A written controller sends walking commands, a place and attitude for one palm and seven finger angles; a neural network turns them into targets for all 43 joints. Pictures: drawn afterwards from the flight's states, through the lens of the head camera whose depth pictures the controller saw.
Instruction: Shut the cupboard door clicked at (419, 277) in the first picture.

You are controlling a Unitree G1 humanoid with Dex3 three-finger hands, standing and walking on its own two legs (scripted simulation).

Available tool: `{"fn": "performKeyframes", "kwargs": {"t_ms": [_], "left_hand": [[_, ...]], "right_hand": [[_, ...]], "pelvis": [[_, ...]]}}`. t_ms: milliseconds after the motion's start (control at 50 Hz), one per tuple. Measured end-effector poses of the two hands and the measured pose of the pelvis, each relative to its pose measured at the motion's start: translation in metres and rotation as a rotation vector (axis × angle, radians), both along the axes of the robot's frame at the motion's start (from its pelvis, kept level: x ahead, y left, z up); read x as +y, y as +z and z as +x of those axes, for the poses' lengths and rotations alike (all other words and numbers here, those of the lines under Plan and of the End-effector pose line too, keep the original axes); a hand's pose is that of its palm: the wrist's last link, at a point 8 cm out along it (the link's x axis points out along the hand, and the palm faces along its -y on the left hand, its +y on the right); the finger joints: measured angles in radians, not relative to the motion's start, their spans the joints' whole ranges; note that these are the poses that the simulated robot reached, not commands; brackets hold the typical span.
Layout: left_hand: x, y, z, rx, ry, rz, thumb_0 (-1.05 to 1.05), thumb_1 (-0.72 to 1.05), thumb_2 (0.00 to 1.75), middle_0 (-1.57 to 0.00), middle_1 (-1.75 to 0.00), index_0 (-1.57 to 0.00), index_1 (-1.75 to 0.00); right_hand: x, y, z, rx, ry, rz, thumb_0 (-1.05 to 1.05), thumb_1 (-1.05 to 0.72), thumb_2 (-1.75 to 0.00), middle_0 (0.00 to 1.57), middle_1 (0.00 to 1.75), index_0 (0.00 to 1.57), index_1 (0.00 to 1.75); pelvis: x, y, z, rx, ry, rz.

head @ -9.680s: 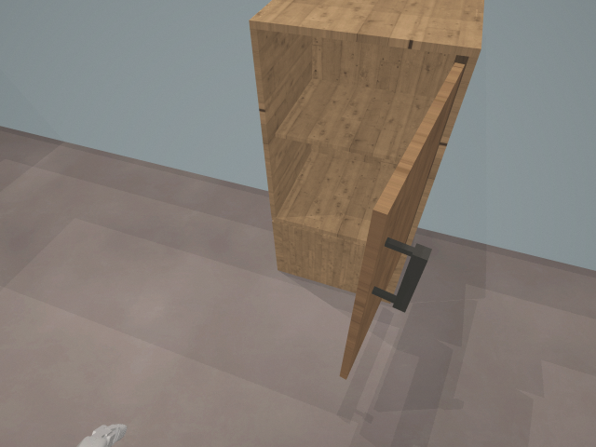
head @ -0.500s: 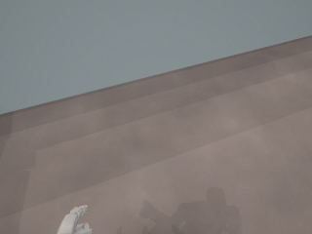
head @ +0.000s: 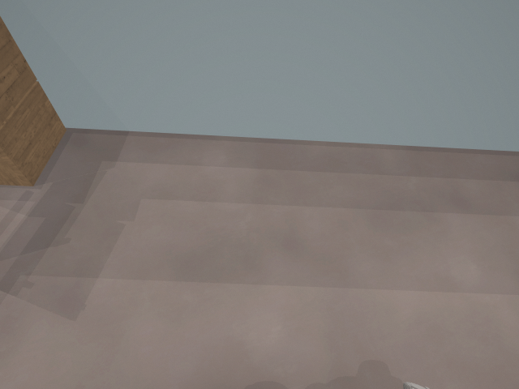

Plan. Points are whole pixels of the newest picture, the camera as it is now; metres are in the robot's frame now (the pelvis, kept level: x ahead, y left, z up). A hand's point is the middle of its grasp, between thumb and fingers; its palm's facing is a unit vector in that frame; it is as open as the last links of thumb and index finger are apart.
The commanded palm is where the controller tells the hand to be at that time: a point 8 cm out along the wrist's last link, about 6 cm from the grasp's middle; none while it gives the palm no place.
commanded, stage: walk to a spot facing it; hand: left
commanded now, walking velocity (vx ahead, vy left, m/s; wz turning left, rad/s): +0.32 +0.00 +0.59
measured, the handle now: out of the picture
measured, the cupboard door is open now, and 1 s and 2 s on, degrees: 81 81 81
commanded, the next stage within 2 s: turn to face it in 1.56 s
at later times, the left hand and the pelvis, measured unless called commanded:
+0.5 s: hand (170, 306) +0.26 +0.18 -0.13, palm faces +0.24 -0.94 -0.23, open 7.4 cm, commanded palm none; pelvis +0.18 -0.02 +0.01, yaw +16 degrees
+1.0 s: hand (154, 343) +0.21 +0.21 -0.17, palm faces +0.55 -0.82 -0.16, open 7.4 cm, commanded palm none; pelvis +0.36 +0.10 +0.00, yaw +28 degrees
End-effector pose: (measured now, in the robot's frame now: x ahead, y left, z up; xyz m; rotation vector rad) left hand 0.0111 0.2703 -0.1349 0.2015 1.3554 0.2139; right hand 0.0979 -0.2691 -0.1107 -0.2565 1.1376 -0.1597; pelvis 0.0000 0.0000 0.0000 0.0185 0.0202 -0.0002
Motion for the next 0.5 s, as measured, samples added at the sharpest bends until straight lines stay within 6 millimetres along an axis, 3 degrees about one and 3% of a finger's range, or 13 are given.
{"fn": "performKeyframes", "kwargs": {"t_ms": [60, 140, 260, 360, 420, 460, 500], "left_hand": [[0.011, 0.005, 0.007, 0.010, 0.035, -0.004, 0.01, 0.91, 0.90, -0.20, -0.30, -0.20, -0.30], [0.013, 0.018, 0.041, -0.067, 0.051, -0.021, 0.01, 0.91, 0.90, -0.20, -0.30, -0.20, -0.30], [0.001, 0.030, 0.112, -0.184, 0.055, -0.031, 0.01, 0.91, 0.90, -0.20, -0.30, -0.20, -0.30], [-0.019, 0.034, 0.186, -0.265, 0.033, -0.026, 0.01, 0.91, 0.90, -0.20, -0.30, -0.20, -0.30], [-0.031, 0.031, 0.224, -0.337, 0.036, -0.003, 0.01, 0.91, 0.90, -0.20, -0.30, -0.20, -0.30], [-0.038, 0.033, 0.232, -0.364, 0.071, 0.006, 0.01, 0.91, 0.90, -0.20, -0.30, -0.20, -0.30], [-0.043, 0.036, 0.228, -0.353, 0.120, 0.010, 0.00, 0.91, 0.90, -0.20, -0.30, -0.20, -0.30]], "right_hand": [[0.014, 0.009, 0.012, -0.010, 0.026, -0.009, 0.00, -0.91, -0.90, 0.20, 0.30, 0.20, 0.30], [0.028, 0.013, 0.017, 0.043, 0.049, 0.007, 0.00, -0.91, -0.90, 0.20, 0.30, 0.20, 0.30], [0.036, 0.003, 0.026, 0.148, 0.053, 0.049, 0.00, -0.91, -0.90, 0.20, 0.30, 0.20, 0.30], [0.024, -0.015, 0.042, 0.234, 0.037, 0.076, 0.00, -0.91, -0.90, 0.20, 0.30, 0.20, 0.30], [0.010, -0.034, 0.064, 0.284, 0.049, 0.082, 0.01, -0.91, -0.90, 0.20, 0.30, 0.20, 0.30], [0.004, -0.038, 0.087, 0.304, 0.083, 0.077, 0.01, -0.91, -0.90, 0.20, 0.30, 0.20, 0.30], [0.002, -0.034, 0.120, 0.291, 0.124, 0.073, 0.01, -0.91, -0.90, 0.20, 0.30, 0.20, 0.30]], "pelvis": [[0.006, 0.008, 0.013, -0.002, 0.029, -0.015], [0.010, 0.019, 0.035, 0.000, 0.078, -0.027], [0.006, 0.023, 0.076, 0.004, 0.141, -0.022], [-0.007, 0.014, 0.120, 0.006, 0.180, -0.009], [-0.019, 0.000, 0.150, -0.002, 0.222, -0.007], [-0.023, 0.000, 0.164, -0.017, 0.261, -0.011], [-0.024, 0.005, 0.179, -0.026, 0.285, -0.004]]}}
